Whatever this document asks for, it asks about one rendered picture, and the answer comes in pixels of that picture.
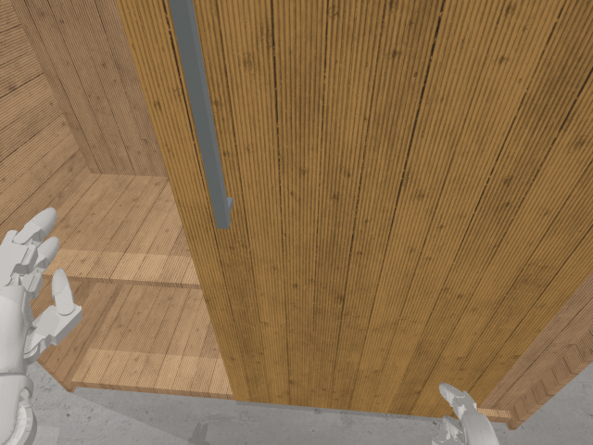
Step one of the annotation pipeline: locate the wardrobe door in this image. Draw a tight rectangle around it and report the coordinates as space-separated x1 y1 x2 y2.
478 272 593 411
116 0 593 419

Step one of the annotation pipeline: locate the robot left forearm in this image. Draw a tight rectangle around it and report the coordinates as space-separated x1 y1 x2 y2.
0 373 37 445

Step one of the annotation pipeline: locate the right robot hand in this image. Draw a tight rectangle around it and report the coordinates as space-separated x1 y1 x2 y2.
432 382 499 445

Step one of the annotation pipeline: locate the left robot hand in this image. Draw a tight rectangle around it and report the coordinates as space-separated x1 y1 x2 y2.
0 207 82 375

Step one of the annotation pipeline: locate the handle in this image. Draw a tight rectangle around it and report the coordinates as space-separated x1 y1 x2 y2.
169 0 233 229

